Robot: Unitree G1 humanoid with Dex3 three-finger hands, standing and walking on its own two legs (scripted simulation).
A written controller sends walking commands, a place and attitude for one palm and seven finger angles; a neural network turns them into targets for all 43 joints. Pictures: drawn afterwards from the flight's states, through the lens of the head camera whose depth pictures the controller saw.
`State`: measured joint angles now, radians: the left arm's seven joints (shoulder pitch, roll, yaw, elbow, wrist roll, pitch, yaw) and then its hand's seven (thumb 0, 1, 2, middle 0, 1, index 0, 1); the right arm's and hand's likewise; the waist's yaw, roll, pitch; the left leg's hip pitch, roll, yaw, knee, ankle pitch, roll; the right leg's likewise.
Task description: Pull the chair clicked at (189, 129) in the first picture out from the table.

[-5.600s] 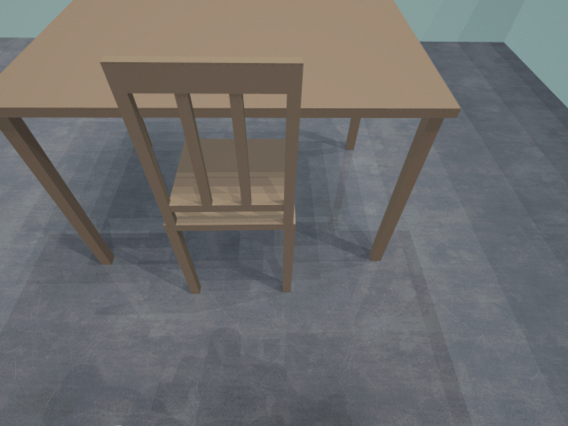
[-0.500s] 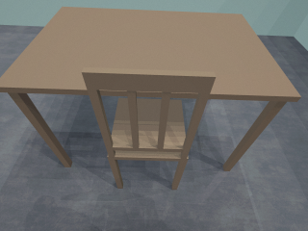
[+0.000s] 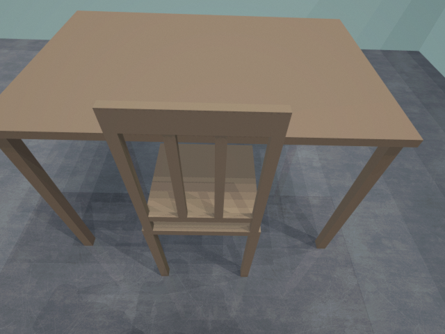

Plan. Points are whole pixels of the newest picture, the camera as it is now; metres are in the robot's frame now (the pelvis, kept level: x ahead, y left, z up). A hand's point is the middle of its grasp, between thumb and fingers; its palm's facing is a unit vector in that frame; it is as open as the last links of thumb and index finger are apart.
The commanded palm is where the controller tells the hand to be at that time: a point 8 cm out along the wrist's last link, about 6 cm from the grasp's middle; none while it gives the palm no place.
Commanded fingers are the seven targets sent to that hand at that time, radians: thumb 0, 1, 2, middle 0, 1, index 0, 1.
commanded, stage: shuffle to correct the standing spot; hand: left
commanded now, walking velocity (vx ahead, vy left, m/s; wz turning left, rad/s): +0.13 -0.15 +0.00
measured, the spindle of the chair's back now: (177, 180) +0.47 +0.15 -0.07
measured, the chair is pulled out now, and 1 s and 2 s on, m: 0.00 0.00 0.00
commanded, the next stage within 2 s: come to a stop and stand still in 0.08 s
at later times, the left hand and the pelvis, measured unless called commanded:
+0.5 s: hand out of the picture +0.04 +0.13 -0.18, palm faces +0.05 -0.98 -0.18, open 7.4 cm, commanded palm none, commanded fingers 0.00 0.90 0.90 -0.20 -0.30 -0.20 -0.30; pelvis +0.05 -0.03 +0.00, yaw +1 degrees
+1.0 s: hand out of the picture +0.05 +0.10 -0.16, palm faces +0.03 -0.98 -0.21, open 7.4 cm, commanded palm none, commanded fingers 0.00 0.90 0.90 -0.20 -0.30 -0.20 -0.30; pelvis +0.05 -0.08 +0.01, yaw +1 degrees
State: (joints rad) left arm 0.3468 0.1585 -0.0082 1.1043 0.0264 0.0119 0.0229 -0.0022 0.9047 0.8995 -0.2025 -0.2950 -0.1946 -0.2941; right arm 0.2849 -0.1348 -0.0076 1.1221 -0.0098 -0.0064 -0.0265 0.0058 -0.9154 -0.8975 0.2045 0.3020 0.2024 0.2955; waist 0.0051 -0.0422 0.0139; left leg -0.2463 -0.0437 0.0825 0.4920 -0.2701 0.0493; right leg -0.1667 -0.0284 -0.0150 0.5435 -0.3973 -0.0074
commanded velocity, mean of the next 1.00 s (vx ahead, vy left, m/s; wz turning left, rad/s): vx -0.02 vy -0.01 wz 0.00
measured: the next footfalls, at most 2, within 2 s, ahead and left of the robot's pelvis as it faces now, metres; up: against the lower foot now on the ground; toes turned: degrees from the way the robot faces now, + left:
right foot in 0.46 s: +0.07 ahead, -0.15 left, +0.00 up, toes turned -1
